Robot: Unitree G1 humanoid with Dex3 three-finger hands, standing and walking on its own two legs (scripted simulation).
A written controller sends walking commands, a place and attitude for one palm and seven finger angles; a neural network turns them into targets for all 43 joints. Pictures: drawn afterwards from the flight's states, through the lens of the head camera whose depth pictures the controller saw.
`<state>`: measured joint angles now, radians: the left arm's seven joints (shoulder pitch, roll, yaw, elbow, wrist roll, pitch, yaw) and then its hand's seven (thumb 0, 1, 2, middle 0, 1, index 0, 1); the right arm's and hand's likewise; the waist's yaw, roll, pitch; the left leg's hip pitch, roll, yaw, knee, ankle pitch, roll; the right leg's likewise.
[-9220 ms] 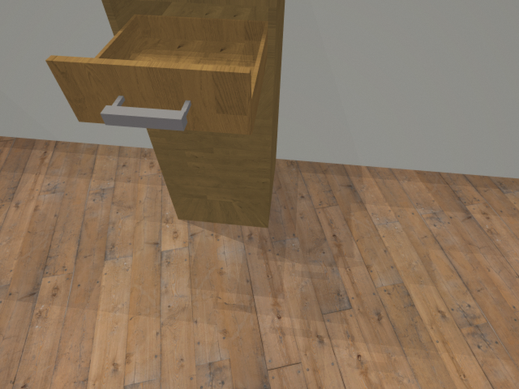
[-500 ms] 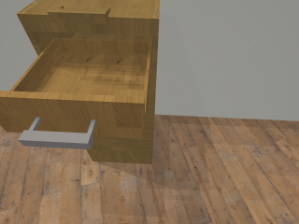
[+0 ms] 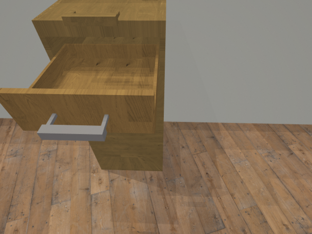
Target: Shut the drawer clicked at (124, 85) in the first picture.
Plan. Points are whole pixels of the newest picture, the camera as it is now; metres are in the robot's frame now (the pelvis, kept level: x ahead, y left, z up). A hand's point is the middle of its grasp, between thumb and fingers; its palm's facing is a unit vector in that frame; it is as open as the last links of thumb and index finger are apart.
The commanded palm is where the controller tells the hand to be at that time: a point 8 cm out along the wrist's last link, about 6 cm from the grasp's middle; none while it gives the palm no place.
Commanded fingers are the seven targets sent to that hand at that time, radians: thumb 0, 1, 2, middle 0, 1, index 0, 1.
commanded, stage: come to a stop and stand still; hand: left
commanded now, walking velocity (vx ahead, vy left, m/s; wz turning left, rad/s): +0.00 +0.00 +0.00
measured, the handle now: (76, 125) +0.34 +0.22 +0.12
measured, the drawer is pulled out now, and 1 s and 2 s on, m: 0.30 0.30 0.30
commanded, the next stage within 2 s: look again from close up in 0.20 s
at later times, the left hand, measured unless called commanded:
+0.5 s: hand out of the picture +0.01 +0.14 -0.17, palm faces +0.00 -0.99 -0.17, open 7.3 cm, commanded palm none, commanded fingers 0.00 0.90 0.90 -0.20 -0.30 -0.20 -0.30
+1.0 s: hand out of the picture +0.11 +0.16 -0.13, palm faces +0.16 -0.96 -0.24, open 7.2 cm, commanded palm +0.13 +0.19 -0.05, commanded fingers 0.00 0.90 0.90 -0.30 -0.41 -0.30 -0.41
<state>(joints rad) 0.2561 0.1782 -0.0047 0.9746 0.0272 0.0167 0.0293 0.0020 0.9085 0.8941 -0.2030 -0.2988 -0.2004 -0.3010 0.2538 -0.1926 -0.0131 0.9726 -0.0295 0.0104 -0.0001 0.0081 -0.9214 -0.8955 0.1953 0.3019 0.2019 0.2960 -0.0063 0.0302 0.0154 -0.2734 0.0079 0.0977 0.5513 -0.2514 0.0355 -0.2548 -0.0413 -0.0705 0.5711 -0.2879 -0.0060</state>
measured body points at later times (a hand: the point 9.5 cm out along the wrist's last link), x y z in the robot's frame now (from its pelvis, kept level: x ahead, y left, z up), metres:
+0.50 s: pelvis +0.02 -0.02 +0.01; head +0.04 -0.02 +0.46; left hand +0.02 +0.19 -0.15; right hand +0.01 -0.24 -0.15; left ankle +0.03 +0.10 -0.73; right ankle +0.01 -0.12 -0.73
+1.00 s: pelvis +0.05 -0.03 +0.01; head +0.06 -0.04 +0.46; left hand +0.10 +0.21 -0.11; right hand +0.08 -0.27 -0.14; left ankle +0.03 +0.10 -0.73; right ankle +0.02 -0.12 -0.73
